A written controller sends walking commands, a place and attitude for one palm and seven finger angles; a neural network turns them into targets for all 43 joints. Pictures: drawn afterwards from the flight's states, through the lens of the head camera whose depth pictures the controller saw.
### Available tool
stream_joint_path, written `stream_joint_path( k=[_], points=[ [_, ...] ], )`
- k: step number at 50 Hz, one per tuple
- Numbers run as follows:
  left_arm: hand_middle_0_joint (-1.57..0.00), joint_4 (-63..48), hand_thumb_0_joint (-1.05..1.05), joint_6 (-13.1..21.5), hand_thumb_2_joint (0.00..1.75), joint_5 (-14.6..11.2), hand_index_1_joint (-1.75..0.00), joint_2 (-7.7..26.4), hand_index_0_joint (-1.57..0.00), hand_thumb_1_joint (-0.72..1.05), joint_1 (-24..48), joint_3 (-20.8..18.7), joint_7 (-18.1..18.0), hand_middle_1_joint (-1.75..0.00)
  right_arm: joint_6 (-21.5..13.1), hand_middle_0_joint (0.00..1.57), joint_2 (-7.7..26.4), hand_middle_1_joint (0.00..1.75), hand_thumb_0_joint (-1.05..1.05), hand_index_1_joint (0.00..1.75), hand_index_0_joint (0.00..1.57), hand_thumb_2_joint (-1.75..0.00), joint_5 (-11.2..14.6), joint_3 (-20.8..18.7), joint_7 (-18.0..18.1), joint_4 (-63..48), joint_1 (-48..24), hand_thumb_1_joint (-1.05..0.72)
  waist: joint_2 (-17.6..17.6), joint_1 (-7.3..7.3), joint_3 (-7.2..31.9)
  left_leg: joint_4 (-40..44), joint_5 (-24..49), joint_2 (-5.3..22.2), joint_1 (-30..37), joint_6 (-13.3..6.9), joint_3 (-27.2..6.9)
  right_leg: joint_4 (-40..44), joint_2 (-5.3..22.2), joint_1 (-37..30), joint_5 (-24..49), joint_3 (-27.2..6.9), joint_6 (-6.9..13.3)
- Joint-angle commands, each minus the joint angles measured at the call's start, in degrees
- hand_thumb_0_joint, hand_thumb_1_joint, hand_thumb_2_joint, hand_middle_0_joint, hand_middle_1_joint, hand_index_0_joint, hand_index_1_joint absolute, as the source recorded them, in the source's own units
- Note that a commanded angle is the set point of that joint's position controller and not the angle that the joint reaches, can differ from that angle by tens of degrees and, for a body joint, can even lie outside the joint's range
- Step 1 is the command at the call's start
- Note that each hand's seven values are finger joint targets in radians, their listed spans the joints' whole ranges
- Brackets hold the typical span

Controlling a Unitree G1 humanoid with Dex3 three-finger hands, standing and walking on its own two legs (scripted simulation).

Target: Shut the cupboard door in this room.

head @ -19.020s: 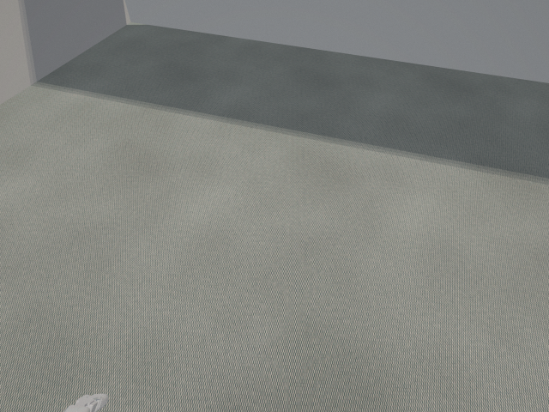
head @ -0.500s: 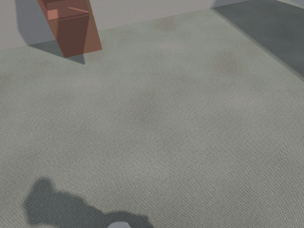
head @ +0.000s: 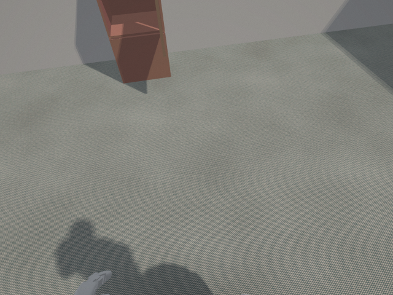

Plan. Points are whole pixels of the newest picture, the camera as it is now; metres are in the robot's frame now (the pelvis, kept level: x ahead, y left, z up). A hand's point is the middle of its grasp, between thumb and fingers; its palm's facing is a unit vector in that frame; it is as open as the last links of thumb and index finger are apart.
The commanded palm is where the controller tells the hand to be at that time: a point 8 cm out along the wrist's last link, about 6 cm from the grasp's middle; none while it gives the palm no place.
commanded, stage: turn or walk to find it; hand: left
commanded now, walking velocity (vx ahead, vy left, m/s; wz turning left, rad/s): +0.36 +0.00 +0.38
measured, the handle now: out of the picture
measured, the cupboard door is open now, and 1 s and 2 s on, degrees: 88 88 88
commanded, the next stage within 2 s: stand and wait in 1.80 s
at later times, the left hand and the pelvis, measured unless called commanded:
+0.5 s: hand out of the picture +0.04 +0.17 -0.17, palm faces +0.30 -0.94 -0.14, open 7.3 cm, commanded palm none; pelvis +0.19 +0.05 -0.01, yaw +12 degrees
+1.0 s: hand (118, 159) +0.53 +0.27 -0.14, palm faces +0.12 -0.97 -0.22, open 7.4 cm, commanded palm none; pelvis +0.41 +0.06 +0.01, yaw +11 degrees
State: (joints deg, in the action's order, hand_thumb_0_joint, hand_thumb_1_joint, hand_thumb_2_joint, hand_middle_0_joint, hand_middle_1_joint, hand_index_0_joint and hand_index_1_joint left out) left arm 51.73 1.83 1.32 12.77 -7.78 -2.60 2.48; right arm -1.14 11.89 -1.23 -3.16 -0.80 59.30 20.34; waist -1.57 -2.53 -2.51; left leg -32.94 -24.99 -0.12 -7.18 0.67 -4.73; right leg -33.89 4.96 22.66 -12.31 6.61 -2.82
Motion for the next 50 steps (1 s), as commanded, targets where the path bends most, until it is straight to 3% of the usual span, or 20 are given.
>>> stream_joint_path(
  k=[1,2,4,7,13,19,20,22,23,24,25,26,28,31,36,40,44,47,48,50],
  points=[
    [-0.2,2.4,0.0,1.9,0.9,-0.1,-0.3,16.0,-0.2,0.9,-19.3,-4.2,-2.3,-0.3,-1.7,0.2,6.2,0.3,0.0,0.3,0.2,-0.9,0.4,-1.9,0.0,-8.1,-7.7,-0.9,19.0,10.25,6.2,-39.2,-5.1,1.6,-33.2,-3.0,-0.7,24.2,25.6,-26.6,-26.6,-36.5,7.7],
    [-0.2,1.3,0.0,1.9,0.9,0.1,-0.3,13.4,-0.2,0.9,-13.7,-3.6,-2.4,-0.3,-1.3,0.2,5.7,0.3,0.0,0.3,0.2,-0.9,0.1,-2.1,-0.5,-7.7,-8.8,-0.9,14.4,7.76,1.2,-43.0,0.5,3.5,-34.1,-2.9,-0.2,25.7,24.4,-19.6,-32.5,-33.1,7.6],
    [-0.2,0.6,0.0,2.3,0.9,0.1,-0.3,7.1,-0.2,0.9,-7.1,-1.8,-2.7,-0.3,-0.1,0.2,4.1,0.3,0.0,0.3,0.2,-0.9,-0.3,-2.1,-1.3,-5.1,-6.8,-0.9,8.8,3.31,-1.7,-41.9,9.6,6.0,-29.1,-1.8,1.0,24.7,18.4,-10.4,-21.4,-17.2,4.8],
    [-0.2,2.4,0.0,3.1,0.9,0.3,-0.3,4.4,-0.2,0.9,-9.1,-1.0,-2.9,-0.3,1.0,0.2,2.5,0.3,0.0,0.3,0.2,-0.9,-0.4,-1.6,-1.6,-3.6,-4.6,-0.9,9.9,2.34,-0.9,-38.1,14.1,6.0,-28.1,-0.1,3.5,24.5,14.5,-11.0,-8.6,-6.0,4.4],
    [-0.2,7.1,0.0,4.0,0.9,0.4,-0.3,3.5,-0.2,0.9,-15.6,-0.5,-3.2,-0.3,0.8,0.2,0.5,0.3,0.0,0.3,0.2,-0.9,-0.4,-0.8,-2.1,-5.4,-12.2,-0.9,7.8,3.93,-4.1,-24.5,16.5,7.4,-32.4,0.7,7.0,24.8,14.2,-18.1,5.8,1.2,6.6],
    [-0.2,10.9,0.0,3.2,0.9,0.5,-0.3,5.2,-0.2,0.9,-19.5,-0.4,-3.5,-0.3,-0.5,0.2,0.0,0.3,0.0,0.3,0.2,-0.9,-0.2,0.2,-2.3,-6.8,-18.4,-0.9,8.1,5.63,-4.2,-6.0,12.7,5.7,-23.7,-1.8,11.5,20.3,16.0,-23.5,16.7,3.0,8.1],
    [-0.2,10.9,0.0,3.0,0.9,0.4,-0.3,5.8,-0.2,0.9,-19.3,-0.5,-3.4,-0.3,-0.8,0.2,0.5,0.3,0.0,0.3,0.2,-0.9,-0.2,0.2,-2.1,-6.6,-17.1,-0.9,8.1,4.81,-3.0,-4.1,10.8,4.7,-20.3,-2.5,12.2,17.6,16.1,-23.6,20.0,3.3,8.1],
    [-0.2,11.0,0.0,2.7,0.9,-0.2,-0.3,7.0,-0.2,0.9,-16.9,-0.7,-3.3,-0.3,-1.6,0.2,3.1,0.3,0.0,0.3,0.2,-0.9,-0.7,-0.6,-1.3,-3.3,-6.2,-0.9,6.2,-1.06,2.6,2.4,13.7,1.1,-2.4,-3.7,14.8,2.1,13.1,-18.4,27.8,8.3,6.0],
    [-0.2,10.4,0.0,2.7,0.9,-0.5,-0.3,5.2,-0.2,0.9,-17.9,-0.5,-2.9,-0.3,-2.1,0.2,8.2,0.3,0.0,0.3,0.2,-0.9,-1.0,-2.0,-0.5,-1.1,2.9,-0.9,-2.3,-4.65,9.9,5.4,14.5,6.7,13.6,-5.6,6.7,-13.2,9.0,-8.9,18.7,9.3,3.5],
    [-0.2,8.7,0.0,2.5,0.9,-0.9,-0.3,1.6,-0.2,0.9,-18.6,0.1,-2.2,-0.3,-2.2,0.2,15.5,0.3,0.0,0.3,0.2,-0.9,-0.8,-3.8,0.3,0.6,9.1,-0.9,-16.7,-5.46,13.0,10.5,18.2,21.4,24.6,-10.3,-16.8,-31.2,0.3,8.9,-17.8,7.8,0.8],
    [-0.2,6.7,0.0,2.4,0.9,-0.7,-0.3,2.3,-0.2,0.9,-15.2,0.4,-2.6,-0.3,-1.9,0.2,16.8,0.3,0.0,0.3,0.2,-0.9,0.2,-3.8,0.8,1.3,9.7,-0.9,-12.9,-5.76,14.3,15.1,16.3,25.8,23.8,-13.1,-21.3,-38.4,0.2,13.9,-22.5,0.3,1.7],
    [-0.2,6.5,0.0,2.2,0.9,-1.0,-0.3,1.4,-0.2,0.9,-11.6,0.3,-2.8,-0.3,-2.0,0.2,15.0,0.3,0.0,0.3,0.2,-0.9,0.5,-3.6,1.4,0.3,5.0,-0.9,-9.7,-4.3,10.8,16.5,12.8,26.4,17.9,-13.5,-20.1,-42.1,2.4,17.0,-18.0,-2.9,2.0],
    [-0.2,7.6,0.0,1.8,0.9,-0.1,-0.3,1.0,-0.2,0.9,-9.2,-0.2,-2.0,-0.3,-2.5,0.2,8.0,0.3,0.0,0.3,0.2,-0.9,0.3,-1.7,1.2,-1.2,-1.4,-0.9,-3.1,-1.15,1.3,19.1,13.2,21.1,3.2,-10.8,-10.5,-39.4,5.4,14.0,-10.2,-4.7,2.1],
    [-0.2,9.4,0.0,0.0,0.9,0.5,-0.3,-1.3,-0.2,0.9,-13.9,-0.2,-1.8,-0.3,-3.6,0.2,4.4,0.3,0.0,0.3,0.2,-0.9,0.3,-0.8,1.3,-1.0,-4.2,-0.9,-2.8,3.03,0.7,22.0,15.0,16.4,-4.1,-8.6,-0.6,-34.8,5.4,8.3,-4.5,-3.9,1.1],
    [-0.2,6.0,0.0,-1.1,0.9,0.6,-0.3,-0.5,-0.2,0.9,-8.2,-1.1,-1.3,-0.3,-4.3,0.2,3.7,0.3,0.0,0.3,0.2,-0.9,0.5,-1.0,1.6,-0.4,-1.7,-0.9,-2.8,3.52,-2.0,24.6,20.4,15.3,-0.7,-9.9,1.5,-30.6,5.5,15.6,3.4,-4.5,-0.5],
    [-0.2,2.7,0.0,-1.1,0.9,0.3,-0.3,0.4,-0.2,0.9,-0.2,-1.2,-0.9,-0.3,-4.4,0.2,4.3,0.3,0.0,0.3,0.2,-0.9,0.5,-1.2,1.9,0.8,1.4,-0.9,-2.1,2.22,-3.9,24.5,24.2,15.5,3.7,-10.5,2.5,-22.4,5.4,18.7,5.4,-4.1,-0.9],
    [-0.2,-0.5,0.0,-0.5,0.9,0.0,-0.3,0.1,-0.2,0.9,7.8,-0.8,-0.7,-0.3,-4.1,0.2,4.8,0.3,0.0,0.3,0.2,-0.9,-0.1,-1.4,2.0,2.3,5.3,-0.9,-2.4,-0.32,-5.0,22.1,29.0,16.3,6.7,-10.4,3.0,-10.1,4.0,15.7,3.5,-2.6,0.5],
    [-0.2,-1.2,0.0,0.0,0.9,-0.1,-0.3,0.2,-0.2,0.9,7.9,-0.8,-0.5,-0.3,-3.8,0.2,5.9,0.3,0.0,0.3,0.2,-0.9,-0.4,-1.6,2.0,2.9,5.1,-0.9,-4.0,0.16,-3.7,18.7,33.2,16.4,6.9,-9.4,4.4,-3.3,1.6,8.4,1.4,-0.6,2.3],
    [-0.2,-0.7,0.0,0.3,0.9,0.0,-0.3,0.7,-0.2,0.9,6.0,-0.9,-0.5,-0.3,-3.6,0.2,6.3,0.3,0.0,0.3,0.2,-0.9,-0.4,-1.6,2.0,3.1,5.2,-0.9,-2.9,1.1,-2.6,15.7,37.7,15.9,6.2,-8.9,5.1,-1.4,0.2,3.6,0.7,0.6,3.0],
    [-0.2,4.0,0.0,1.3,0.9,0.3,-0.3,3.7,-0.2,0.9,-9.4,-1.8,-0.9,-0.3,-3.4,0.2,6.7,0.3,0.0,0.3,0.2,-0.9,0.0,-1.6,1.7,3.3,3.5,-0.9,1.0,8.32,4.8,-1.9,42.5,11.7,1.5,-5.7,8.3,5.1,-2.3,-16.8,4.1,1.9,4.1]
  ],
)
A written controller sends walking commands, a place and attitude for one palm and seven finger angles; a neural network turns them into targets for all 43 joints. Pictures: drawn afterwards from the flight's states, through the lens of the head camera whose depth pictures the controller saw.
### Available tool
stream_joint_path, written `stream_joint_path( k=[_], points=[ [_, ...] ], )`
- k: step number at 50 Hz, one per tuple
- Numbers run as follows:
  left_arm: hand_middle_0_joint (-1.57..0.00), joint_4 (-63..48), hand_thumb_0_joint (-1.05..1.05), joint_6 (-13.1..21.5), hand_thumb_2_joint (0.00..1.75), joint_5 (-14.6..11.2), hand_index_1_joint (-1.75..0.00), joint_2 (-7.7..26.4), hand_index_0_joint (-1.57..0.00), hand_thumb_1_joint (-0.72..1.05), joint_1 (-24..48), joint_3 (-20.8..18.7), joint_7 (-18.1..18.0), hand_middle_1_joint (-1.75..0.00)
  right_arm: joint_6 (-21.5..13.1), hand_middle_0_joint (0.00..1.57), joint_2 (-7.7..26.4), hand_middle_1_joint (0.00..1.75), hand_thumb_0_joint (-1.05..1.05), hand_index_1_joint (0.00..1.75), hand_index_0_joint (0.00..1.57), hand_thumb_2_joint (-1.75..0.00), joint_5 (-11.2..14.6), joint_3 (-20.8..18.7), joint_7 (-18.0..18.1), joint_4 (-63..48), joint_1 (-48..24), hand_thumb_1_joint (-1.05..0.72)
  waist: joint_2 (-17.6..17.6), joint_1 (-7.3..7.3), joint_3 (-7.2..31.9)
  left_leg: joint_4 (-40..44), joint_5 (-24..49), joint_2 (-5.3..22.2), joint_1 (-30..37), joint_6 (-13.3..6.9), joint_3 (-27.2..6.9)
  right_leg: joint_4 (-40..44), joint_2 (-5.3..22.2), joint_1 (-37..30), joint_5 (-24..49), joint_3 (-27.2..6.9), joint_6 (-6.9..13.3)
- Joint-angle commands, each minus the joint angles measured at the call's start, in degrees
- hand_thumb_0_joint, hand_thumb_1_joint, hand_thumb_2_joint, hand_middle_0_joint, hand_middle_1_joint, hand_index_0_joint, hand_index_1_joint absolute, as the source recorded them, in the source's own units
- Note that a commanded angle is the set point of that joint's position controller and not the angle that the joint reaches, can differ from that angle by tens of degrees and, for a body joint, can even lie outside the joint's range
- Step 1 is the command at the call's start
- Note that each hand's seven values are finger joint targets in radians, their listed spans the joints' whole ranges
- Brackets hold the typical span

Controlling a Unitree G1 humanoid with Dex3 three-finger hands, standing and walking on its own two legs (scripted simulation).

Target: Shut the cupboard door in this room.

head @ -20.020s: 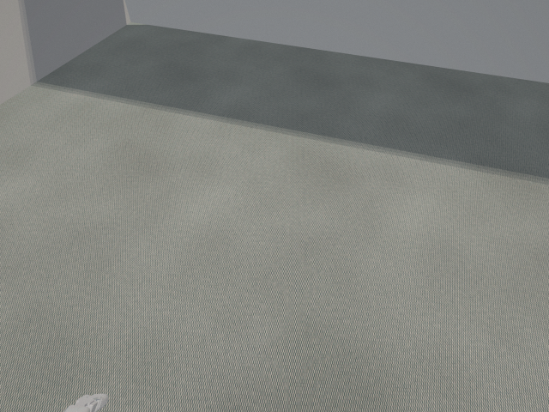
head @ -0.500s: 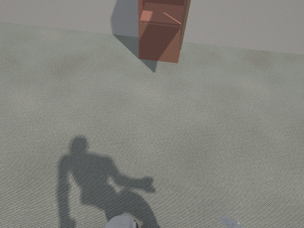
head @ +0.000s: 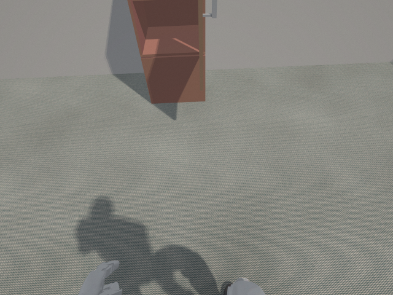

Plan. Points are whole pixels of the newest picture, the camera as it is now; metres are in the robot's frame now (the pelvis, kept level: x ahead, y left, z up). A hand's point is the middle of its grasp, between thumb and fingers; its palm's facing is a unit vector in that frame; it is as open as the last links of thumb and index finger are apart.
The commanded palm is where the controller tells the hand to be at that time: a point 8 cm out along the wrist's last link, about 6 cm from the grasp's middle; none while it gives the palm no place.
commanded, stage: turn or walk to find it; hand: left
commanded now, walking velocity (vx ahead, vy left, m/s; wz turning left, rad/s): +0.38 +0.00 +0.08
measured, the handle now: out of the picture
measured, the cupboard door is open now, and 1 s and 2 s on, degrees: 88 88 88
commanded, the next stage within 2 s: stand and wait in 0.80 s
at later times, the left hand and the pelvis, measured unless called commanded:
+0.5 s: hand out of the picture +0.12 +0.14 -0.16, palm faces +0.19 -0.97 -0.18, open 7.3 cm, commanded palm none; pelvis +0.22 -0.02 +0.01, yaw +5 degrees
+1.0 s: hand (137, 155) +0.54 +0.20 -0.15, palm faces +0.04 -0.97 -0.25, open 7.3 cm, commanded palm none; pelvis +0.44 -0.01 +0.00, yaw +4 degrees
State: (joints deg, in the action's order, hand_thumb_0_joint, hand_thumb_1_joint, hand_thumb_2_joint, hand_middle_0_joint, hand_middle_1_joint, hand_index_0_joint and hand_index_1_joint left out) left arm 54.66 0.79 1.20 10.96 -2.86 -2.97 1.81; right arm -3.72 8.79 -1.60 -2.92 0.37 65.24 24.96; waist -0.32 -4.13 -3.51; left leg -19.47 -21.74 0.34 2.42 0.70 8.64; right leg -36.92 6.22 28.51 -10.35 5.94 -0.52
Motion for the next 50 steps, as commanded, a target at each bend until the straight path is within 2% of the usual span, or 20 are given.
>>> stream_joint_path(
  k=[1,2,3,5,7,9,17,23,24,26,27,28,29,32,36,41,44,47,49,50],
  points=[
    [-0.2,4.4,0.0,3.2,0.9,0.9,-0.3,10.8,-0.2,0.9,-24.3,-2.7,-0.9,-0.3,-1.0,0.2,7.6,0.3,0.0,0.3,0.2,-0.9,1.0,-1.5,-0.1,-3.2,-0.6,-0.9,8.8,13.47,13.1,-32.5,25.9,6.6,-19.9,-3.5,-2.2,9.5,7.0,-38.6,3.2,-8.6,4.9],
    [-0.2,6.3,0.0,3.2,0.9,0.2,-0.3,16.7,-0.2,0.9,-29.8,-3.8,-1.5,-0.3,-1.1,0.2,4.6,0.3,0.0,0.3,0.2,-0.9,1.4,-0.6,-0.2,-5.5,0.0,-0.9,18.9,12.55,17.1,-49.3,-10.0,-1.7,-35.1,-1.4,-3.0,14.7,20.8,-47.4,13.4,-31.3,10.6],
    [-0.2,5.5,0.0,3.2,0.9,-0.6,-0.3,16.6,-0.2,0.9,-25.4,-4.0,-1.6,-0.3,-0.5,0.2,5.9,0.3,0.0,0.3,0.2,-0.9,1.6,-0.8,0.0,-5.2,-1.7,-0.9,15.9,11.76,17.3,-57.3,-9.4,1.4,-36.0,-2.2,-10.6,18.8,22.4,-41.9,4.8,-33.5,12.1],
    [-0.2,2.5,0.0,3.0,0.9,-0.6,-0.3,10.1,-0.2,0.9,-14.5,-2.4,-2.0,-0.3,0.1,0.2,4.9,0.3,0.0,0.3,0.2,-0.9,0.9,-1.2,-0.4,-5.9,-7.7,-0.9,2.5,8.11,3.9,-58.4,2.0,6.6,-39.5,-2.2,-11.3,22.4,18.0,-26.5,-7.3,-23.8,9.7],
    [-0.2,2.5,0.0,3.7,0.9,-0.3,-0.3,5.6,-0.2,0.9,-11.1,-1.0,-2.0,-0.3,1.4,0.2,3.1,0.3,0.0,0.3,0.2,-0.9,0.2,-0.8,-0.8,-4.7,-5.6,-0.9,5.4,4.66,0.9,-53.7,7.4,7.7,-34.9,-1.0,-10.1,25.1,13.2,-16.8,-4.3,-13.9,6.7],
    [-0.2,3.7,0.0,4.0,0.9,0.0,-0.3,4.5,-0.2,0.9,-11.8,-0.7,-2.1,-0.3,2.3,0.2,2.5,0.3,0.0,0.3,0.2,-0.9,0.0,-0.9,-1.1,-3.9,-3.3,-0.9,7.0,3.09,1.2,-49.7,8.8,7.9,-33.3,0.1,-8.7,26.2,11.1,-14.7,-2.8,-9.1,6.4],
    [-0.2,7.1,0.0,5.2,0.9,0.0,-0.3,5.2,-0.2,0.9,-18.7,-0.4,-2.2,-0.3,2.1,0.2,2.4,0.3,0.0,0.3,0.2,-0.9,0.0,-0.5,-2.4,-9.3,-16.5,-0.9,5.3,5.23,-2.0,-30.5,13.1,8.3,-39.3,1.5,-5.3,26.8,10.5,-23.0,9.1,-4.3,8.2],
    [-0.2,9.9,0.0,4.3,0.9,0.0,-0.3,5.7,-0.2,0.9,-24.4,0.0,-2.6,-0.3,1.3,0.2,3.1,0.3,0.0,0.3,0.2,-0.9,0.1,0.5,-2.7,-11.9,-25.5,-0.9,7.0,7.86,-2.6,-18.5,9.8,5.3,-35.6,-0.8,-2.1,22.7,11.3,-31.7,22.6,-2.9,7.8],
    [-0.2,10.1,0.0,4.0,0.9,0.1,-0.3,6.1,-0.2,0.9,-24.6,-0.1,-2.6,-0.3,1.1,0.2,3.7,0.3,0.0,0.3,0.2,-0.9,0.2,0.4,-2.5,-12.0,-25.2,-0.9,6.0,7.45,-2.1,-17.0,8.0,4.8,-32.3,-1.5,-1.5,20.7,12.0,-31.6,25.6,-3.1,7.9],
    [-0.2,9.8,0.0,4.0,0.9,-0.3,-0.3,7.6,-0.2,0.9,-22.4,-0.3,-2.6,-0.3,0.6,0.2,5.2,0.3,0.0,0.3,0.2,-0.9,-0.1,0.0,-1.7,-9.5,-16.5,-0.9,5.7,2.55,2.8,-11.2,8.7,0.4,-19.0,-2.7,2.3,8.6,9.4,-30.1,38.1,1.5,6.0],
    [-0.2,9.4,0.0,4.0,0.9,-0.6,-0.3,7.1,-0.2,0.9,-21.5,-0.1,-2.5,-0.3,0.2,0.2,7.7,0.3,0.0,0.3,0.2,-0.9,-0.4,-0.8,-1.0,-7.1,-8.1,-0.9,3.2,-1.42,8.2,-7.8,14.3,2.2,-3.1,-4.4,0.1,-3.7,7.4,-21.7,35.9,3.1,3.8],
    [-0.2,8.0,0.0,4.0,0.9,-1.1,-0.3,4.5,-0.2,0.9,-23.4,0.3,-2.0,-0.3,-0.2,0.2,14.6,0.3,0.0,0.3,0.2,-0.9,-0.9,-2.5,-0.3,-5.2,0.1,-0.9,-8.9,-3.85,16.2,-7.6,19.6,16.7,14.3,-9.8,-18.9,-20.1,0.6,-5.5,12.5,5.5,0.7],
    [-0.2,5.8,0.0,4.6,0.9,-1.0,-0.3,3.2,-0.2,0.9,-19.8,0.8,-1.6,-0.3,0.4,0.2,18.5,0.3,0.0,0.3,0.2,-0.9,0.0,-3.2,0.0,-4.1,4.8,-0.9,-12.5,-4.33,16.3,-3.6,31.0,26.5,17.5,-15.0,-31.0,-33.7,-3.3,4.8,-21.1,1.8,0.6],
    [-0.2,5.5,0.0,3.4,0.9,-0.4,-0.3,2.6,-0.2,0.9,-13.2,-0.1,-1.5,-0.3,-0.3,0.2,10.7,0.3,0.0,0.3,0.2,-0.9,0.5,-1.8,0.3,-6.3,-5.7,-0.9,-5.6,-0.02,2.8,3.8,19.1,22.6,-2.4,-11.9,-22.1,-37.1,2.5,8.6,-13.3,-5.1,0.4],
    [-0.2,6.4,0.0,0.6,0.9,0.5,-0.3,-0.3,-0.2,0.9,-18.0,-0.2,-1.1,-0.3,-1.1,0.2,7.0,0.3,0.0,0.3,0.2,-0.9,0.6,-0.9,0.3,-6.6,-9.9,-0.9,-5.8,5.46,-0.6,9.2,12.4,16.3,-15.6,-8.7,-10.6,-30.0,3.5,2.1,-5.9,-3.7,-1.0],
    [-0.2,2.1,0.0,0.0,0.9,0.4,-0.3,0.6,-0.2,0.9,-10.7,-0.8,-0.4,-0.3,-1.4,0.2,7.2,0.3,0.0,0.3,0.2,-0.9,0.6,-1.5,0.4,-6.5,-7.5,-0.9,-5.4,5.21,-3.4,11.0,17.0,15.0,-13.8,-9.8,-7.3,-19.3,4.4,6.5,1.5,-3.0,-2.5],
    [-0.2,0.4,0.0,0.4,0.9,0.2,-0.3,0.7,-0.2,0.9,-5.3,-0.3,-0.5,-0.3,-1.1,0.2,8.0,0.3,0.0,0.3,0.2,-0.9,0.3,-1.6,0.6,-5.3,-5.1,-0.9,-5.1,3.37,-2.4,6.3,31.3,14.5,-9.4,-9.2,-5.6,-6.7,1.8,2.5,1.5,-0.7,-1.9],
    [-0.2,0.6,0.0,0.9,0.9,0.1,-0.3,1.2,-0.2,0.9,-6.5,0.0,-0.8,-0.3,-0.3,0.2,9.0,0.3,0.0,0.3,0.2,-0.9,0.1,-1.7,0.9,-4.4,-4.8,-0.9,-7.3,3.89,0.7,-1.0,40.5,14.8,-6.4,-7.4,-4.3,0.8,-1.0,-5.4,1.6,0.8,-0.4],
    [-0.2,3.3,0.0,1.8,0.9,0.2,-0.3,3.8,-0.2,0.9,-15.4,-0.2,-1.2,-0.3,0.2,0.2,9.1,0.3,0.0,0.3,0.2,-0.9,0.5,-1.5,0.8,-3.9,-5.6,-0.9,-3.8,8.28,4.8,-11.4,38.4,12.5,-8.2,-4.4,-3.4,9.0,-2.4,-18.3,8.6,1.6,0.0],
    [-0.2,5.3,0.0,2.6,0.9,0.5,-0.3,7.6,-0.2,0.9,-20.6,-0.9,-1.6,-0.3,0.1,0.2,7.2,0.3,0.0,0.3,0.2,-0.9,0.8,-1.1,0.6,-3.8,-4.6,-0.9,2.5,10.01,8.4,-21.1,28.0,9.1,-14.6,-2.2,-1.6,9.3,2.2,-29.1,22.7,-2.2,0.9]
  ],
)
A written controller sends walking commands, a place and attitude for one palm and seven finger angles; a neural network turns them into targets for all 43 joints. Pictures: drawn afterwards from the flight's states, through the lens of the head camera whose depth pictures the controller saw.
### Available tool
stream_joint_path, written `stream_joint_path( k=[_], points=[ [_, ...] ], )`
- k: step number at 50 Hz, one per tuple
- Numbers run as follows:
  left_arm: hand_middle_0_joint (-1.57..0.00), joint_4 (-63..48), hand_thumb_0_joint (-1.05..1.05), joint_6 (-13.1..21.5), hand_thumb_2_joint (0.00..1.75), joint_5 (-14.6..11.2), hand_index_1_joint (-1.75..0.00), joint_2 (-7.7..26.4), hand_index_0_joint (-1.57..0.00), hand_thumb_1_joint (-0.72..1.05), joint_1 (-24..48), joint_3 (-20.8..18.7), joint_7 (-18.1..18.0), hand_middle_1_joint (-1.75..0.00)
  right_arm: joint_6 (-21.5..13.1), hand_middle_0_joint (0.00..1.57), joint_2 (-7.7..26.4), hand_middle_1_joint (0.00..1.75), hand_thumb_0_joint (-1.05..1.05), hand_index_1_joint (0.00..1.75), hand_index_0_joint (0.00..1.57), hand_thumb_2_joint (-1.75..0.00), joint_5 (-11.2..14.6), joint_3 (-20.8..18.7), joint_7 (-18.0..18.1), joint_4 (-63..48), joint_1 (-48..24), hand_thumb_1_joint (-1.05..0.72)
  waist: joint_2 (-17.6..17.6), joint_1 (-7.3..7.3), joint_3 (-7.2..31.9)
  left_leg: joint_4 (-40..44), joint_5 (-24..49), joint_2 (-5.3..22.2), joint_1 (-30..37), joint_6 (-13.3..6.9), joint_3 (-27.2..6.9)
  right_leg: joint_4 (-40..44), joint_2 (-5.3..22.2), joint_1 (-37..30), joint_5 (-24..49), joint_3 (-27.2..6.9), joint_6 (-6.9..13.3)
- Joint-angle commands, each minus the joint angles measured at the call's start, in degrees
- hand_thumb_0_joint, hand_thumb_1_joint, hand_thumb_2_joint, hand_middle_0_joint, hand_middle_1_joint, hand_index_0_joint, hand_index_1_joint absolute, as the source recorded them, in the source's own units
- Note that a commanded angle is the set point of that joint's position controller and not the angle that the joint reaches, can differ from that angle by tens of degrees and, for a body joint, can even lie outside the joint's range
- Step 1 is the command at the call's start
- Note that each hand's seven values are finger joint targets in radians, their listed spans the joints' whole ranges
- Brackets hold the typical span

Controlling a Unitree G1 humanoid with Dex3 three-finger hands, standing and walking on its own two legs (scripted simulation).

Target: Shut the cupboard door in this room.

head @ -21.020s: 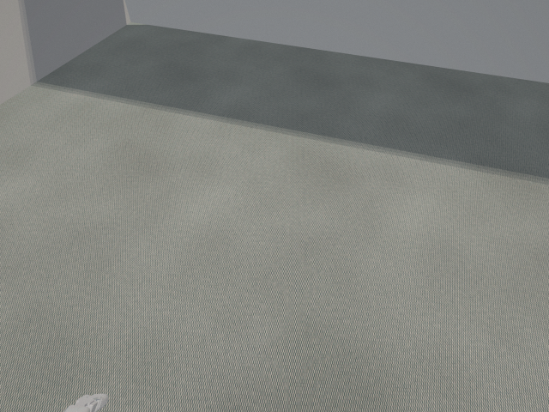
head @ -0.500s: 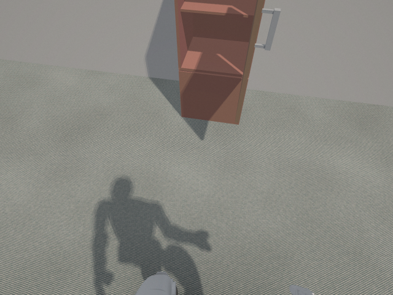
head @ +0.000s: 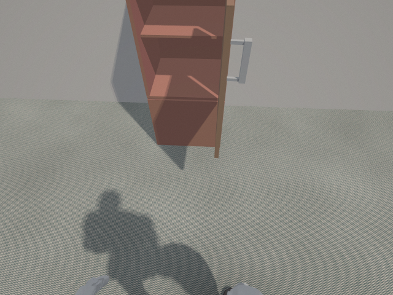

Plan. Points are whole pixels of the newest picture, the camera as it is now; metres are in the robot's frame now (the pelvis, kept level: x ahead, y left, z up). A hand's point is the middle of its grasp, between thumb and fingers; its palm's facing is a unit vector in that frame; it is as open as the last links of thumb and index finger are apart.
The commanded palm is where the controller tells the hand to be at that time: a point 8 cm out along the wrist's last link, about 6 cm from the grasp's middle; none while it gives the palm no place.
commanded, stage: stand and wait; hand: left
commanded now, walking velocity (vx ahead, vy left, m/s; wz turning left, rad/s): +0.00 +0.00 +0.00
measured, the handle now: (238, 61) +0.72 -0.11 +0.08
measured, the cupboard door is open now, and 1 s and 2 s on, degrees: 88 88 88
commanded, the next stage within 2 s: turn or walk to find it in 1.60 s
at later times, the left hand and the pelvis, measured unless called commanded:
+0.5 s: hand out of the picture +0.11 +0.18 -0.17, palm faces +0.07 -0.98 -0.17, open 7.2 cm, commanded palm none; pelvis +0.10 +0.00 +0.01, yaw +1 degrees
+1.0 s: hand out of the picture +0.12 +0.17 -0.17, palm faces +0.03 -0.98 -0.17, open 7.3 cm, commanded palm none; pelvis +0.13 +0.01 +0.01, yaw +0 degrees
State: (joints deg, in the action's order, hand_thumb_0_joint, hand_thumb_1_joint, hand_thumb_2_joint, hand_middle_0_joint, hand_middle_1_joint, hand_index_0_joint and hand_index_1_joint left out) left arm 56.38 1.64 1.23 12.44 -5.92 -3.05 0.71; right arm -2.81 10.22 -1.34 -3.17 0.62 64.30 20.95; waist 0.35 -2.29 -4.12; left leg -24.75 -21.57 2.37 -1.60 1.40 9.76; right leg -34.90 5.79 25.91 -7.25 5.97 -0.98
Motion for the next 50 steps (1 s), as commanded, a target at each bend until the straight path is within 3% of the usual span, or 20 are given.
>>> stream_joint_path(
  k=[1,2,3,4,5,6,8,12,15,16,17,18,19,20,21,23,27,29,42,50],
  points=[
    [-0.2,5.1,0.0,2.4,0.9,0.5,-0.3,11.2,-0.2,0.9,-21.6,-1.8,-1.1,-0.3,-0.8,0.2,2.5,0.3,0.0,0.3,0.2,-0.9,1.0,-0.3,0.1,-3.3,2.7,-0.9,14.5,7.87,13.4,-30.6,-1.1,-0.3,-22.3,-0.8,-1.0,7.0,16.5,-37.2,42.2,-17.8,7.1],
    [-0.2,4.9,0.0,2.2,0.9,-0.7,-0.3,12.6,-0.2,0.9,-22.0,-1.4,-1.1,-0.3,0.3,0.2,3.3,0.3,0.0,0.3,0.2,-0.9,1.5,-0.1,0.8,-3.9,2.5,-0.9,13.8,7.59,14.9,-38.7,-16.2,-0.7,-22.6,-0.3,-7.0,10.4,22.0,-33.5,47.7,-21.1,12.8],
    [-0.2,3.7,0.0,2.2,0.9,-0.7,-0.3,11.6,-0.2,0.9,-16.5,-1.4,-1.4,-0.3,1.1,0.2,2.7,0.3,0.0,0.3,0.2,-0.9,1.4,0.1,0.9,-3.5,1.7,-0.9,14.9,6.14,14.0,-41.3,-14.7,1.2,-22.8,-0.2,-10.8,13.4,20.6,-27.6,36.3,-21.5,13.3],
    [-0.2,2.2,0.0,1.5,0.9,-0.8,-0.3,9.2,-0.2,0.9,-10.7,-0.8,-1.7,-0.3,1.6,0.2,3.3,0.3,0.0,0.3,0.2,-0.9,1.2,0.0,0.8,-3.3,0.6,-0.9,11.2,4.47,8.9,-42.2,-11.3,2.4,-23.5,-0.1,-10.8,15.8,18.7,-22.2,24.9,-19.0,12.4],
    [-0.2,0.9,0.0,1.1,0.9,-0.7,-0.3,7.3,-0.2,0.9,-6.5,-0.4,-2.0,-0.3,2.0,0.2,2.6,0.3,0.0,0.3,0.2,-0.9,1.0,0.2,0.6,-2.4,0.0,-0.9,5.9,3.04,6.1,-40.1,-7.0,3.5,-21.9,0.2,-10.7,17.2,15.9,-16.3,17.5,-14.3,11.0],
    [-0.2,0.2,0.0,0.9,0.9,-0.5,-0.3,6.3,-0.2,0.9,-4.0,-0.2,-2.1,-0.3,2.5,0.2,1.7,0.3,0.0,0.3,0.2,-0.9,0.7,0.5,0.4,-2.1,0.9,-0.9,5.5,1.64,5.8,-36.7,-4.8,3.8,-19.5,0.5,-9.8,18.4,14.0,-12.3,13.1,-10.7,9.7],
    [-0.2,0.1,0.0,0.6,0.9,-0.3,-0.3,5.3,-0.2,0.9,-1.9,0.2,-2.0,-0.3,3.2,0.2,0.4,0.3,0.0,0.3,0.2,-0.9,0.6,1.0,0.2,-1.4,2.5,-0.9,7.4,0.57,5.3,-29.8,-2.9,3.3,-15.4,0.9,-7.6,20.7,11.2,-7.8,4.8,-7.1,8.6],
    [-0.2,1.6,0.0,0.1,0.9,-0.2,-0.3,4.4,-0.2,0.9,-4.0,-0.1,-1.9,-0.3,2.9,0.2,-0.2,0.3,0.0,0.3,0.2,-0.9,0.5,1.3,0.2,-2.0,0.6,-0.9,8.0,2.1,4.4,-19.0,-0.6,2.2,-14.4,0.8,-6.2,21.9,9.3,-9.5,-1.5,-7.4,9.1],
    [-0.2,2.7,0.0,-0.2,0.9,-0.8,-0.3,3.9,-0.2,0.9,-4.0,0.1,-2.1,-0.3,2.2,0.2,-0.3,0.3,0.0,0.3,0.2,-0.9,0.6,1.8,0.5,-1.3,2.0,-0.9,5.9,1.0,5.0,-5.2,7.2,2.0,-8.7,0.8,-6.1,18.7,7.3,-9.9,-4.4,-5.9,7.5],
    [-0.2,3.2,0.0,-0.4,0.9,-1.1,-0.3,2.8,-0.2,0.9,-4.4,0.4,-2.1,-0.3,1.8,0.2,0.2,0.3,0.0,0.3,0.2,-0.9,0.6,1.8,0.6,-0.4,2.5,-0.9,3.7,0.85,4.5,0.0,11.2,2.7,-4.5,0.6,-7.1,16.9,6.0,-6.6,-7.5,-5.6,5.9],
    [-0.2,3.2,0.0,-0.7,0.9,-1.3,-0.3,1.1,-0.2,0.9,-5.6,0.9,-1.9,-0.3,1.2,0.2,1.9,0.3,0.0,0.3,0.2,-0.9,0.5,1.8,0.6,-0.4,2.4,-0.9,-2.9,1.42,3.5,4.4,14.0,6.1,-5.7,-0.6,-12.2,14.2,2.6,-6.2,-8.5,-3.9,3.6],
    [-0.2,3.4,0.0,-0.9,0.9,-1.3,-0.3,0.0,-0.2,0.9,-7.1,1.0,-1.9,-0.3,1.1,0.2,3.7,0.3,0.0,0.3,0.2,-0.9,0.3,1.7,0.8,-1.3,-0.2,-0.9,-5.9,2.99,1.6,7.7,11.5,9.5,-11.6,-2.5,-15.0,13.8,0.4,-9.9,-7.7,-2.8,1.9],
    [-0.2,4.0,0.0,-1.4,0.9,-1.1,-0.3,0.3,-0.2,0.9,-8.1,1.0,-1.7,-0.3,1.2,0.2,4.4,0.3,0.0,0.3,0.2,-0.9,0.5,1.5,0.9,-1.9,-3.7,-0.9,-11.0,4.11,0.6,10.8,7.3,10.4,-16.6,-3.5,-16.9,12.1,-0.3,-14.0,-6.8,-1.2,0.7],
    [-0.2,4.9,0.0,-1.4,0.9,-0.8,-0.3,0.3,-0.2,0.9,-8.4,1.1,-1.7,-0.3,1.1,0.2,3.7,0.3,0.0,0.3,0.2,-0.9,0.6,1.8,1.0,-2.2,-5.4,-0.9,-11.5,4.3,-0.8,12.5,7.3,9.4,-18.1,-3.5,-15.9,11.5,-0.2,-16.6,-4.0,-0.9,0.4],
    [-0.2,5.6,0.0,-1.3,0.9,-0.8,-0.3,0.5,-0.2,0.9,-9.9,1.5,-1.7,-0.3,1.1,0.2,3.4,0.3,0.0,0.3,0.2,-0.9,0.7,2.0,1.2,-2.3,-5.8,-0.9,-9.6,4.66,-0.1,11.7,10.0,8.2,-16.4,-3.3,-14.3,12.4,0.4,-17.5,-1.7,-1.4,0.5],
    [-0.2,6.9,0.0,-0.8,0.9,-0.8,-0.3,1.0,-0.2,0.9,-11.3,2.0,-1.8,-0.3,0.9,0.2,2.8,0.3,0.0,0.3,0.2,-0.9,0.8,2.1,1.4,-1.8,-4.5,-0.9,-6.4,3.95,1.5,9.6,14.7,6.5,-12.6,-2.6,-11.7,14.3,1.4,-18.4,1.7,-2.4,1.0],
    [-0.2,8.1,0.0,-0.3,0.9,-0.9,-0.3,1.1,-0.2,0.9,-12.8,2.4,-2.2,-0.3,0.8,0.2,2.9,0.3,0.0,0.3,0.2,-0.9,0.9,2.2,1.5,-0.9,-3.0,-0.9,-2.0,2.84,3.4,7.2,20.2,5.7,-6.9,-2.2,-9.9,15.6,2.6,-17.9,4.9,-3.1,1.2],
    [-0.2,8.4,0.0,-0.3,0.9,-0.9,-0.3,1.1,-0.2,0.9,-12.9,2.5,-2.3,-0.3,0.9,0.2,3.1,0.3,0.0,0.3,0.2,-0.9,1.0,2.2,1.5,-0.5,-2.6,-0.9,-0.4,2.64,2.5,7.3,20.6,5.9,-6.6,-2.1,-9.7,15.5,2.6,-17.9,4.9,-3.0,1.2],
    [-0.2,9.5,0.0,-0.5,0.9,-0.9,-0.3,-0.1,-0.2,0.9,-16.0,2.7,-3.2,-0.3,0.7,0.2,2.4,0.3,0.0,0.3,0.2,-0.9,1.0,2.4,2.0,1.3,-0.7,-0.9,-1.0,2.54,1.7,5.8,28.4,5.3,-4.7,-2.5,-9.0,13.4,2.7,-18.9,8.9,-2.7,1.2],
    [-0.2,9.0,0.0,-0.7,0.9,-0.9,-0.3,-0.3,-0.2,0.9,-15.5,2.6,-3.4,-0.3,0.8,0.2,1.5,0.3,0.0,0.3,0.2,-0.9,1.0,2.4,2.0,1.9,0.4,-0.9,-1.0,2.73,-0.1,6.1,25.9,5.1,-6.4,-2.5,-9.1,13.1,2.6,-18.9,7.7,-2.7,1.4]
  ],
)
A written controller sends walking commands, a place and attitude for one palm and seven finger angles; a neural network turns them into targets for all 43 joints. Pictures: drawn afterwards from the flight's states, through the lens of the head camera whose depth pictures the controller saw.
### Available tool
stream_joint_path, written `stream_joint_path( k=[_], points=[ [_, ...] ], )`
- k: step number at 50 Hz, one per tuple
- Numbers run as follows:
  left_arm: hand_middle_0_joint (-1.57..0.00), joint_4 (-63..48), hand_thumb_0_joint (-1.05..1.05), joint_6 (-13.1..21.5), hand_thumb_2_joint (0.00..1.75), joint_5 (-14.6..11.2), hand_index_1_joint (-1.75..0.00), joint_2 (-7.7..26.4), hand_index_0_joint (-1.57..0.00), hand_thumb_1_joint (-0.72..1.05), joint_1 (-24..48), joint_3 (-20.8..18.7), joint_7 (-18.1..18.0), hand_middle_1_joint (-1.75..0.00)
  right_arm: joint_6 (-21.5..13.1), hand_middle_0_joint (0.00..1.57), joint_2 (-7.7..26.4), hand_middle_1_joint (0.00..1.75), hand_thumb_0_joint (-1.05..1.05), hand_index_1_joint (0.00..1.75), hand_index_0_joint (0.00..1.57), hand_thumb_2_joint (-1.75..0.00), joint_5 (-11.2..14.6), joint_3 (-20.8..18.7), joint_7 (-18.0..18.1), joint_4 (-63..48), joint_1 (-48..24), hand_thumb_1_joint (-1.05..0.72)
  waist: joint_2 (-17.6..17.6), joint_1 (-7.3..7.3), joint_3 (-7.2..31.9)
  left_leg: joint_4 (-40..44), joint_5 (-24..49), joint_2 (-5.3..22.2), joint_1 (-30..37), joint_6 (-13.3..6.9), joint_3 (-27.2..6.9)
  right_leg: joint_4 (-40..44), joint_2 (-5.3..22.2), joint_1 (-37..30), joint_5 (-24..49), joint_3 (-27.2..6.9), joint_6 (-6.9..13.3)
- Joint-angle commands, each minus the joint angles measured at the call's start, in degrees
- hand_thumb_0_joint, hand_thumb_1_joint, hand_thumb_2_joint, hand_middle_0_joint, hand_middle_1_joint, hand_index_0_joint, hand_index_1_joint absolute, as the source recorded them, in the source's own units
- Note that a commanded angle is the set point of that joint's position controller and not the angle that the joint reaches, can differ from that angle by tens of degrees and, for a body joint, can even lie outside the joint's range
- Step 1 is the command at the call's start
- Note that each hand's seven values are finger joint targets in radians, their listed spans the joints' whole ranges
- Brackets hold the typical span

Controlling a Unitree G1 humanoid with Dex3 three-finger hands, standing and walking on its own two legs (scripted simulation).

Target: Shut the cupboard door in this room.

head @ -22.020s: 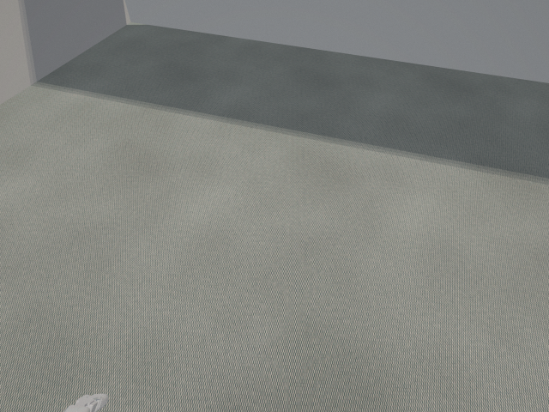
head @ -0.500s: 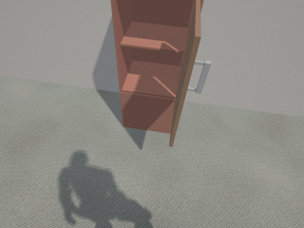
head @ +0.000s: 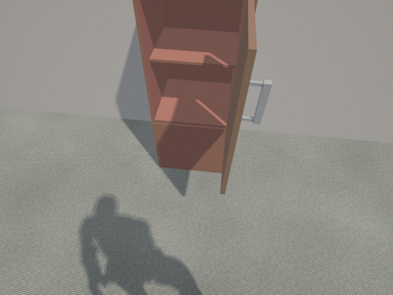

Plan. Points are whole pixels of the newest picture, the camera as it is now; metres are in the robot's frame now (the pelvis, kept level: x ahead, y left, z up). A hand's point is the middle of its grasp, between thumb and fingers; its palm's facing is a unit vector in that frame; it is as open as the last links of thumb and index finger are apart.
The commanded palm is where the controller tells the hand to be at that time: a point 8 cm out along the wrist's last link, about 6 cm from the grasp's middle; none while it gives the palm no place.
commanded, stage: stand and wait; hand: left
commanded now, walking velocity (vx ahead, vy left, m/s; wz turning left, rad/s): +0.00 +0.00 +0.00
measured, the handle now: (254, 102) +0.58 -0.12 +0.07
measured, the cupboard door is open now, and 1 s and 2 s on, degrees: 88 88 88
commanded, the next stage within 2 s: turn or walk to find it in 0.60 s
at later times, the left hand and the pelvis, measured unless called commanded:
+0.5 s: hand out of the picture -0.02 +0.15 -0.18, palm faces +0.04 -0.99 -0.16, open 7.3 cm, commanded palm none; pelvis +0.00 -0.01 +0.00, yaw +0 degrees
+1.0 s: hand out of the picture -0.02 +0.18 -0.19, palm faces +0.15 -0.96 -0.22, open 7.4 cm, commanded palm none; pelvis -0.03 -0.01 -0.02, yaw +6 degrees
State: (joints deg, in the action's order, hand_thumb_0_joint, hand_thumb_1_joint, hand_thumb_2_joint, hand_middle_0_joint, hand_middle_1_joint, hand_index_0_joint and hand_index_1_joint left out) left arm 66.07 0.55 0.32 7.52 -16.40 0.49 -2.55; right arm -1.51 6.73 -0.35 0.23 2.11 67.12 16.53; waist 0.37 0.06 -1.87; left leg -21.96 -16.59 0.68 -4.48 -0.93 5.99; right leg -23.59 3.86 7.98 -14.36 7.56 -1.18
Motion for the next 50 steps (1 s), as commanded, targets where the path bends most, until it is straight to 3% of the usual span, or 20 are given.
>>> stream_joint_path(
  k=[1,24,30,37,41,44,47,48,49,50],
  points=[
    [-0.2,-0.7,0.0,0.4,0.9,0.0,-0.3,4.7,-0.2,0.9,-4.9,-1.0,-0.1,-0.3,-0.5,0.2,4.9,0.3,0.0,0.3,0.2,-0.9,0.0,-1.0,0.5,-0.8,5.1,-0.9,-0.9,0.41,-2.8,3.5,20.1,6.8,-3.9,-0.2,-5.2,1.9,4.5,-1.1,14.3,-4.2,1.6],
    [-0.2,-1.3,0.0,0.9,0.9,0.1,-0.3,5.1,-0.2,0.9,-5.3,-1.1,0.0,-0.3,-0.5,0.2,5.0,0.3,0.0,0.3,0.2,-0.9,0.1,-1.3,0.3,-0.9,5.1,-0.9,-0.5,0.18,-1.8,3.4,16.0,6.3,-3.3,-0.2,-5.3,3.3,4.7,-1.1,14.1,-4.7,2.0],
    [-0.2,-1.2,0.0,0.9,0.9,0.1,-0.3,5.1,-0.2,0.9,-5.1,-1.1,0.0,-0.3,-0.3,0.2,5.1,0.3,0.0,0.3,0.2,-0.9,0.0,-1.4,0.3,-1.1,4.7,-0.9,-1.0,0.04,-3.6,4.0,13.2,6.3,-4.2,-0.1,-5.3,4.2,4.6,0.0,11.6,-5.0,2.1],
    [-0.2,-3.4,0.0,-0.1,0.9,0.2,-0.3,6.7,-0.2,0.9,-3.6,-2.5,-0.2,-0.3,0.9,0.2,5.8,0.3,0.0,0.3,0.2,-0.9,-0.2,-2.2,-0.1,-3.3,3.2,-0.9,-0.9,0.19,-1.9,-0.7,14.6,5.9,-8.9,-0.3,-6.6,-1.2,5.8,0.0,9.9,-2.5,1.7],
    [-0.2,-5.5,0.0,-0.7,0.9,0.4,-0.3,8.3,-0.2,0.9,-2.4,-3.8,-0.1,-0.3,1.7,0.2,6.4,0.3,0.0,0.3,0.2,-0.9,-0.3,-2.9,-0.5,-5.5,1.4,-0.9,0.8,0.55,-2.3,-4.5,10.0,4.9,-14.2,-0.3,-7.3,-1.8,8.0,1.1,5.3,-2.8,2.6],
    [-0.2,-7.4,0.0,-0.9,0.9,0.7,-0.3,10.2,-0.2,0.9,-1.4,-4.6,0.0,-0.3,2.1,0.2,6.6,0.3,0.0,0.3,0.2,-0.9,-0.4,-3.5,-0.9,-7.4,1.2,-0.9,5.1,0.35,-0.5,-10.7,7.9,3.4,-15.3,0.2,-5.5,-0.5,12.1,2.1,3.9,-4.4,4.8],
    [-0.2,-9.8,0.0,-1.1,0.9,0.8,-0.3,11.8,-0.2,0.9,1.2,-5.3,0.1,-0.3,2.4,0.2,6.6,0.3,0.0,0.3,0.2,-0.9,-0.5,-4.0,-1.3,-9.0,1.0,-0.9,6.0,-0.22,0.7,-15.1,5.4,3.4,-14.6,0.6,-4.9,-0.7,15.3,4.7,3.2,-4.2,6.3],
    [-0.2,-10.5,0.0,-1.2,0.9,0.9,-0.3,12.1,-0.2,0.9,2.4,-5.5,0.2,-0.3,2.4,0.2,7.1,0.3,0.0,0.3,0.2,-0.9,-0.5,-4.2,-1.4,-9.4,1.0,-0.9,4.2,-0.55,1.2,-13.9,5.8,3.9,-13.8,0.4,-5.9,-2.5,14.9,5.8,2.5,-3.1,5.9],
    [-0.2,-11.4,0.0,-1.4,0.9,0.9,-0.3,11.7,-0.2,0.9,3.8,-5.6,0.3,-0.3,2.4,0.2,8.0,0.3,0.0,0.3,0.2,-0.9,-0.7,-4.4,-1.5,-10.1,1.4,-0.9,0.6,-1.19,0.9,-10.5,8.4,5.3,-13.5,-0.5,-9.7,-6.0,12.3,7.6,0.4,-0.9,4.3],
    [-0.2,-12.4,0.0,-1.7,0.9,0.6,-0.3,10.3,-0.2,0.9,4.7,-5.4,0.5,-0.3,2.1,0.2,9.9,0.3,0.0,0.3,0.2,-0.9,-0.9,-4.6,-1.5,-10.7,1.7,-0.9,-7.7,-1.65,0.0,-4.1,12.4,8.3,-14.1,-2.6,-18.4,-13.6,6.8,9.9,-2.7,2.1,1.5]
  ],
)
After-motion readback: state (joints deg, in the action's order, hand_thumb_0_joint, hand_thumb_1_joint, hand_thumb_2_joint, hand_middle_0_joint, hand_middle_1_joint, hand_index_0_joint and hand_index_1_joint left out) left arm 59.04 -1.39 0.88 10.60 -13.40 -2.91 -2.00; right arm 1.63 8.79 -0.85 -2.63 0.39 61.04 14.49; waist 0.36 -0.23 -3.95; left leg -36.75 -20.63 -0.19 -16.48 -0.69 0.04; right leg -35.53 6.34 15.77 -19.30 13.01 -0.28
